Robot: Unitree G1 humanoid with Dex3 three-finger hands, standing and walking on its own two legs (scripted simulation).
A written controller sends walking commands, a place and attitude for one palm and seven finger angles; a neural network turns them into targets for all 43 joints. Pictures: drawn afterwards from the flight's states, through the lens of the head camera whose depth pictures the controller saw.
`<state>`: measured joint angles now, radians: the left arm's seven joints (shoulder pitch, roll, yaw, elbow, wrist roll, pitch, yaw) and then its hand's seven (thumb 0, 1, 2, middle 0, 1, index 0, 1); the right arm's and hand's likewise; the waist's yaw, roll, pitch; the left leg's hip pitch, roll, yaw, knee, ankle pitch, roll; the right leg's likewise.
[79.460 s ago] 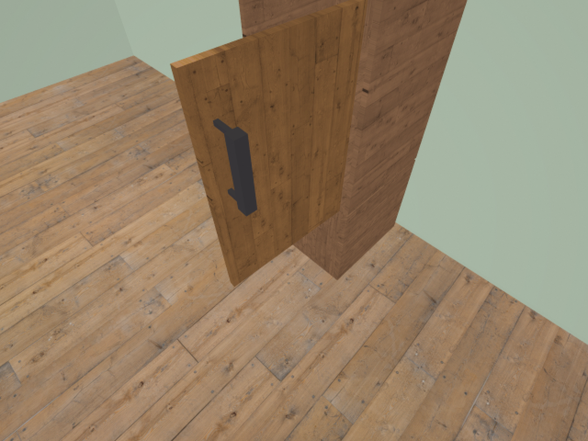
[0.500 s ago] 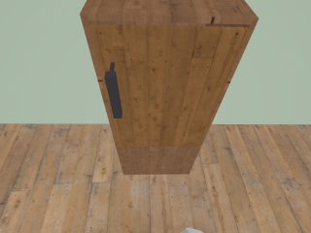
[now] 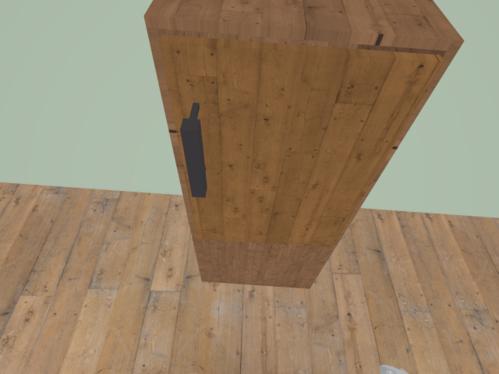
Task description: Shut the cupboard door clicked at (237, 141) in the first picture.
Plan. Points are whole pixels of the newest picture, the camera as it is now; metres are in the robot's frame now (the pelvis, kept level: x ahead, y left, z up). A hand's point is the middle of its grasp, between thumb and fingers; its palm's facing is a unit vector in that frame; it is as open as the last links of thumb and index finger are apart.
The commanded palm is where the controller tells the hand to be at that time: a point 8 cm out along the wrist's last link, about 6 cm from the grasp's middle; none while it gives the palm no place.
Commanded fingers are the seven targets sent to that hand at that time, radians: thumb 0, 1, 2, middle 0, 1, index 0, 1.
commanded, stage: come to a stop and stand still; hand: left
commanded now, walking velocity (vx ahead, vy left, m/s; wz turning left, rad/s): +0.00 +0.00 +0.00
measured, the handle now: (197, 152) +0.46 +0.14 +0.07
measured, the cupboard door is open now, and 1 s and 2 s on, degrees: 1 1 1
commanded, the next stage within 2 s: look again from close up in 0.56 s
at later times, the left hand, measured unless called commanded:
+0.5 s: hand out of the picture -0.02 +0.19 -0.16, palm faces +0.00 -0.98 -0.19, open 7.4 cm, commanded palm none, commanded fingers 0.00 0.90 0.90 -0.20 -0.30 -0.20 -0.30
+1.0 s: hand out of the picture +0.00 +0.20 -0.16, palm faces -0.03 -0.97 -0.25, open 7.3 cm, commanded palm none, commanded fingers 0.00 0.90 0.90 -0.20 -0.30 -0.20 -0.30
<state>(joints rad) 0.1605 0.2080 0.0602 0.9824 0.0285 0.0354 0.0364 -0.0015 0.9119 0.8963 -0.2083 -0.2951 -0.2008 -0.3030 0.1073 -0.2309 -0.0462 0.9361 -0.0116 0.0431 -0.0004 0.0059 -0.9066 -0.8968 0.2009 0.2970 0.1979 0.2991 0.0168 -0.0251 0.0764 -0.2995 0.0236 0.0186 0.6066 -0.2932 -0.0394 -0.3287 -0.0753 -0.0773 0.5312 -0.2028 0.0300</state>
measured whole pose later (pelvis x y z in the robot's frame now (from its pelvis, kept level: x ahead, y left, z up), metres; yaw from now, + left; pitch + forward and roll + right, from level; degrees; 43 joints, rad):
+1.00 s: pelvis -0.02 +0.02 +0.00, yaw -2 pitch -1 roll +1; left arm 0.29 0.15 -0.02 1.08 0.01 -0.02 0.05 0.00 0.91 0.90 -0.20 -0.29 -0.20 -0.30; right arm 0.30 -0.17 0.01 1.07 -0.02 -0.01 -0.01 0.02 -0.92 -0.90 0.20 0.30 0.20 0.30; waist -0.02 0.04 0.03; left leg -0.26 -0.01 0.08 0.52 -0.24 0.03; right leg -0.18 -0.01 0.05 0.54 -0.35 0.01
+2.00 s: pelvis -0.05 +0.00 -0.07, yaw +0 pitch +12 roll -2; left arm 0.40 0.23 0.16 -0.06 -0.30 -0.30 -0.26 0.01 0.90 0.90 -0.69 -0.82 -0.68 -0.83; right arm 0.27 -0.20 0.02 0.56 0.02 -0.23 -0.07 0.02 -0.90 -0.90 0.21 0.30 0.21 0.30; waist 0.01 0.04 -0.12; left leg -0.85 0.02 -0.02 1.08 -0.44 0.00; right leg -0.74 0.03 -0.07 1.06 -0.53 -0.03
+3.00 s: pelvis -0.03 +0.00 -0.03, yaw +1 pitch +4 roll -1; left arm 0.34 0.25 0.18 -0.12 -0.30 -0.17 -0.21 0.01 0.90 0.90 -1.30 -1.49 -1.30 -1.50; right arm 0.29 -0.26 0.05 0.55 0.03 -0.22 -0.06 0.02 -0.90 -0.90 0.21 0.30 0.20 0.30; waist 0.01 0.05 -0.09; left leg -0.54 0.01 -0.01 0.82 -0.35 0.00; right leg -0.44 0.02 -0.06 0.81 -0.44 -0.03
